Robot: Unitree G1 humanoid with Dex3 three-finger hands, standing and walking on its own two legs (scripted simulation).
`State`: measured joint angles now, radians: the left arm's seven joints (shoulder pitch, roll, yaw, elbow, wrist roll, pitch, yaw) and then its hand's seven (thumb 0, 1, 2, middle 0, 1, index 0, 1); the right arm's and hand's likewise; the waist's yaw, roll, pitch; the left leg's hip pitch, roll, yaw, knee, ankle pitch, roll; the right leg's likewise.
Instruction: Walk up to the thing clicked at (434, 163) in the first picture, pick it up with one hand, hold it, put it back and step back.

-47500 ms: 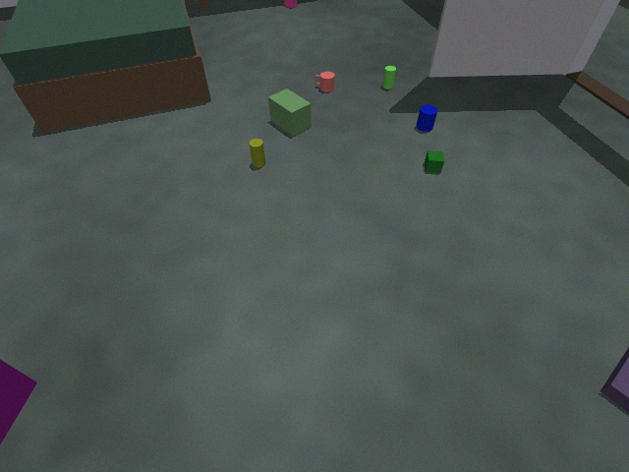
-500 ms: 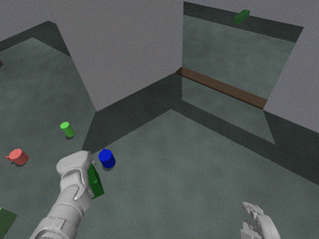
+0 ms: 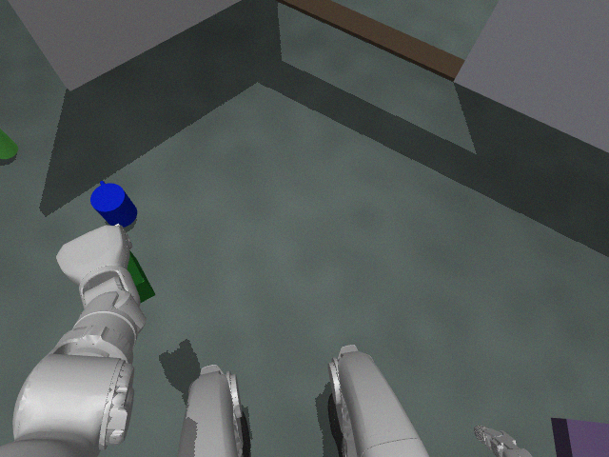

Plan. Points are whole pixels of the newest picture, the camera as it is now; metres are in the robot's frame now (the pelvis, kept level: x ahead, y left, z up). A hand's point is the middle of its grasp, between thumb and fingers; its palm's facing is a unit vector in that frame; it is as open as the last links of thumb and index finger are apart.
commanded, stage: crouch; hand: left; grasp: from above
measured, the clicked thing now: (118, 281) +0.40 +0.25 -0.16
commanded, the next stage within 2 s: lower in 1.24 s
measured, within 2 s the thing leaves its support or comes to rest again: neither
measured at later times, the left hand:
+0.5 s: hand (153, 293) +0.43 +0.24 -0.33, palm faces -0.35 -0.20 -0.92, open 10.0 cm
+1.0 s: hand (162, 296) +0.44 +0.24 -0.40, palm faces -0.36 -0.21 -0.91, open 10.0 cm
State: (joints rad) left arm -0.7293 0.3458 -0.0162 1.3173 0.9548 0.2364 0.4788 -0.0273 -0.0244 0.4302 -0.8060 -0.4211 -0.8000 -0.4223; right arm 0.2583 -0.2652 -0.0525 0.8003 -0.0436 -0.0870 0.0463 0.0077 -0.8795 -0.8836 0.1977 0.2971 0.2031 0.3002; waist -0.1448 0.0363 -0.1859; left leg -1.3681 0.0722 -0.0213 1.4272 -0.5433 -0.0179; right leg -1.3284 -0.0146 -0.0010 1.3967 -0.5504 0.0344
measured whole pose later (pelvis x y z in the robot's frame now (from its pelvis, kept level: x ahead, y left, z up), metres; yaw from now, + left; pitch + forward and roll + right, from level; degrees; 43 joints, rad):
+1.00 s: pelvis -0.04 -0.01 -0.26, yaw -4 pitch +35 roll -5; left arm -1.05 0.61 0.19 1.56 1.02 0.12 0.46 -0.03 -0.01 0.42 -0.80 -0.43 -0.79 -0.44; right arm 0.16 -0.27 0.02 0.84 -0.15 -0.18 0.19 0.00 -0.91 -0.89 0.20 0.30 0.20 0.30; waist -0.24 0.03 -0.08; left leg -2.24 0.06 -0.13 2.30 -0.66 -0.03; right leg -2.18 0.02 -0.02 2.25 -0.67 0.05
